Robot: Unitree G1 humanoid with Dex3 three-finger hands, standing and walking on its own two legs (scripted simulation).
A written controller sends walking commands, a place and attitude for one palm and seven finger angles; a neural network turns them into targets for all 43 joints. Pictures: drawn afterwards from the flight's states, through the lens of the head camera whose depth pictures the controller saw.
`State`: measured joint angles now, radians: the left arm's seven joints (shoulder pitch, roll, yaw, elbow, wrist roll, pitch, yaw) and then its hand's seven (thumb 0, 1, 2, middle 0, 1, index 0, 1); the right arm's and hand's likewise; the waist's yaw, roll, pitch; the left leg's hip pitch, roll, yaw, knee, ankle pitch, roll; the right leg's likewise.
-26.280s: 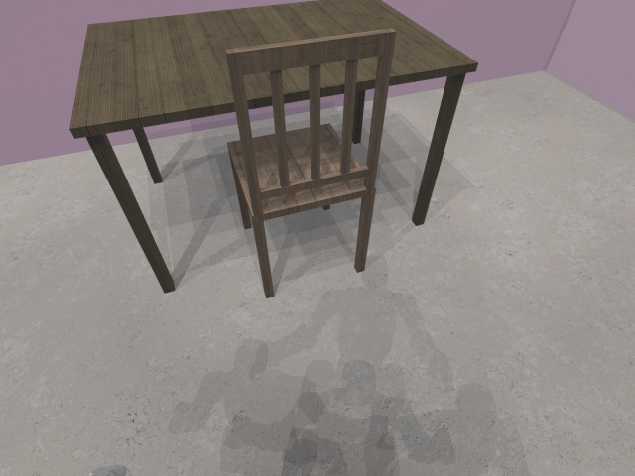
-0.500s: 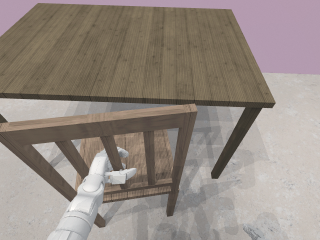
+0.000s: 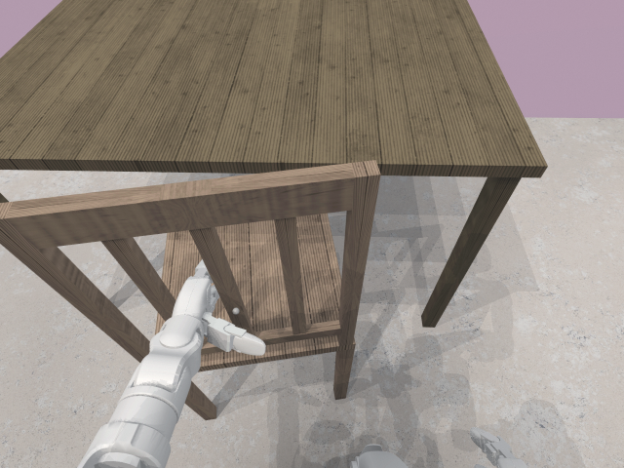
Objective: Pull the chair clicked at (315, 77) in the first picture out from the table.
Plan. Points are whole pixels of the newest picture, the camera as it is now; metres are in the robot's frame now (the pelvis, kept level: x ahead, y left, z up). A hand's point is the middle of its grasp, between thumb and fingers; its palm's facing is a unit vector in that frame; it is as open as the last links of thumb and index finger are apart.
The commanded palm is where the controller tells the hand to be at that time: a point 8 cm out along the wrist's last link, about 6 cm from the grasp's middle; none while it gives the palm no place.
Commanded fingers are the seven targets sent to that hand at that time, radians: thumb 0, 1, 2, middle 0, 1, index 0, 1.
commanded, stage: draw the fingers out of the gap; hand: left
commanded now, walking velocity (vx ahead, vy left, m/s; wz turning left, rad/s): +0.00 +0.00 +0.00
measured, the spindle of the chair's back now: (229, 293) +0.37 +0.13 -0.03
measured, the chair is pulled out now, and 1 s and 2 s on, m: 0.12 0.12 0.12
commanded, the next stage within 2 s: draw the hand back to the body in 0.86 s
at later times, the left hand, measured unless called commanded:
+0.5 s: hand (222, 361) +0.27 +0.13 -0.04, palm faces -0.07 -0.99 -0.15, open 17.5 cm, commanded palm +0.25 +0.18 -0.01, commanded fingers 0.00 -0.55 0.20 0.00 0.00 0.00 0.00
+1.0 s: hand (208, 428) +0.19 +0.13 -0.03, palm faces -0.08 -0.99 -0.13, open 17.5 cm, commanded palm +0.18 +0.18 +0.00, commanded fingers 0.00 -0.55 0.20 0.00 0.00 0.00 0.00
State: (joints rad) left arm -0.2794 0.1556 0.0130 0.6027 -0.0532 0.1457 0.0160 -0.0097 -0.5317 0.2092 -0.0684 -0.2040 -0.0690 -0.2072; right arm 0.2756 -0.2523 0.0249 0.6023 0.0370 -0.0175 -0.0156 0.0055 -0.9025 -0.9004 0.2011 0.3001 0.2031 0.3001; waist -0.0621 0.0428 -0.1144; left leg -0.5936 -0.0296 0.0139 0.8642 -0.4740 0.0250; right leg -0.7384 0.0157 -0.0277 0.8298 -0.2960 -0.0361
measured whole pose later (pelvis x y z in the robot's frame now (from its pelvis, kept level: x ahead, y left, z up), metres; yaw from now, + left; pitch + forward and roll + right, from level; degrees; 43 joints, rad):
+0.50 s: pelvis +0.01 -0.01 +0.00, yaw +1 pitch +12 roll +0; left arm 0.08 0.18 -0.05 0.25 -0.06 0.17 -0.01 -0.01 -0.54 0.21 0.00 0.00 0.00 0.00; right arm 0.25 -0.27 0.02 0.54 0.04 -0.07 -0.03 0.01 -0.90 -0.90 0.20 0.30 0.20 0.30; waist -0.05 0.05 -0.13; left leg -0.60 -0.03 -0.01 0.90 -0.50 0.02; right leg -0.74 0.01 -0.06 0.86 -0.33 -0.05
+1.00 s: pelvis +0.01 +0.01 -0.02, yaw +2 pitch +12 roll -1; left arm 0.49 0.20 -0.13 -0.16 -0.03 0.23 0.00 -0.01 -0.54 0.21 0.00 0.00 0.00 0.00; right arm 0.28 -0.25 0.05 0.45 0.03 -0.14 -0.05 0.01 -0.90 -0.90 0.20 0.30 0.20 0.30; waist -0.05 0.06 -0.17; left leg -0.65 -0.04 -0.04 1.00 -0.56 0.03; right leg -0.77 0.00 -0.08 0.94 -0.38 -0.03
